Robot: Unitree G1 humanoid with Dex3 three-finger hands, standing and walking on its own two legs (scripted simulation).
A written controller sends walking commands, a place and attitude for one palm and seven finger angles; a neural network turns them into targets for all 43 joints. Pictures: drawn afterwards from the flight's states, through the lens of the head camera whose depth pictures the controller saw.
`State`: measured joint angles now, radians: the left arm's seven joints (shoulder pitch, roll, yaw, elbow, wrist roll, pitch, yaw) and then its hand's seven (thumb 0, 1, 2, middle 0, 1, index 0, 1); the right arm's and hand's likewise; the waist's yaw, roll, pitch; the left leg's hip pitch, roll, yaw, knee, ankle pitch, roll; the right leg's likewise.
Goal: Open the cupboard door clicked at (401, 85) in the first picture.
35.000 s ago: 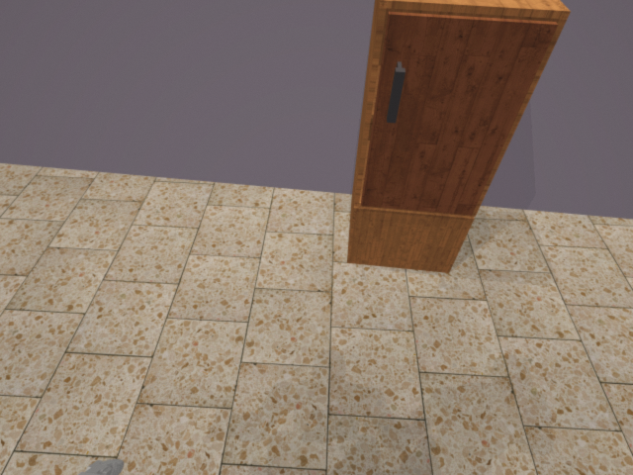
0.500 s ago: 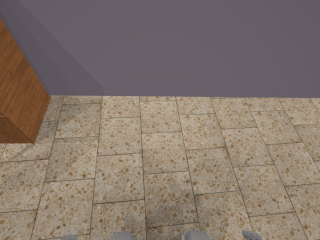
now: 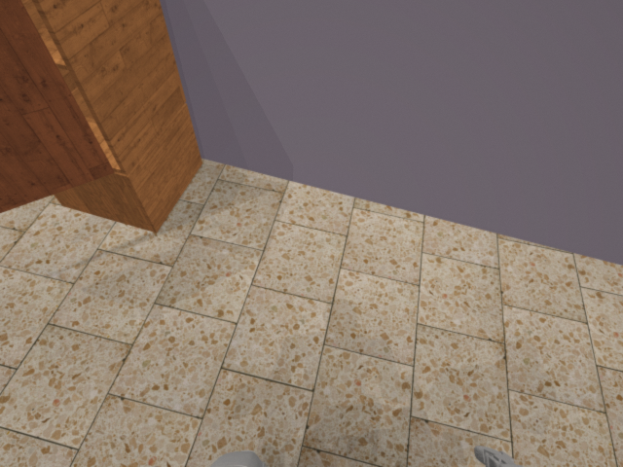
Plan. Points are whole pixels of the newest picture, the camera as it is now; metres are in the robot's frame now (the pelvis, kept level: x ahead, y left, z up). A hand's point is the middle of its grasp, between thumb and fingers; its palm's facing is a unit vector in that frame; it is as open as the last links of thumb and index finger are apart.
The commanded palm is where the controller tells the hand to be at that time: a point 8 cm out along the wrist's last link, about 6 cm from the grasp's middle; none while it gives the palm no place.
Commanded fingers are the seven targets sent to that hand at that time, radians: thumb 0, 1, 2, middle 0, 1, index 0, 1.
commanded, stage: turn to face it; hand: left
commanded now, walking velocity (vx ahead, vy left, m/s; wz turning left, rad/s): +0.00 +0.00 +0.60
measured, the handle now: out of the picture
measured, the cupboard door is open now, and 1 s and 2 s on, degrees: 49 49 49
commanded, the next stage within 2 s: take the last steps up to it in 0.90 s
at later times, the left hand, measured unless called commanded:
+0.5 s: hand out of the picture +0.06 +0.21 -0.15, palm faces +0.28 -0.91 -0.30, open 7.4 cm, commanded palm none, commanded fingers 0.00 0.90 0.90 -0.20 -0.30 -0.20 -0.30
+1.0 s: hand out of the picture -0.01 +0.21 -0.16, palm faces +0.51 -0.82 -0.25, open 7.4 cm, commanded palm none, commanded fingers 0.00 0.90 0.90 -0.20 -0.30 -0.20 -0.30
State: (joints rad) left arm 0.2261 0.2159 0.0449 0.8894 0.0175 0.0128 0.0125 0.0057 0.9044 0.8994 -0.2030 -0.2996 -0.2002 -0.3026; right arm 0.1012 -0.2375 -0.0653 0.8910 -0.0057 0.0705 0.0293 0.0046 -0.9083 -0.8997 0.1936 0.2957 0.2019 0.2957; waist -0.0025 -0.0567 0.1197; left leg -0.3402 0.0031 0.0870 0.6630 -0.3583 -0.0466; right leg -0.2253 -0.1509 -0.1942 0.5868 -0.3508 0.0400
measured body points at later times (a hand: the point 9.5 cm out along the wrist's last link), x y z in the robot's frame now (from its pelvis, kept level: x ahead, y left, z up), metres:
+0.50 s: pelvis +0.01 -0.03 +0.00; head +0.07 -0.03 +0.45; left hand +0.05 +0.25 -0.12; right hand +0.15 -0.26 -0.15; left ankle -0.02 +0.09 -0.67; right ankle +0.03 -0.16 -0.73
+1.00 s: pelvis +0.03 -0.01 +0.01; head +0.06 +0.01 +0.45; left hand -0.04 +0.25 -0.14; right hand +0.23 -0.18 -0.14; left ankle -0.01 +0.09 -0.73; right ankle +0.08 -0.14 -0.70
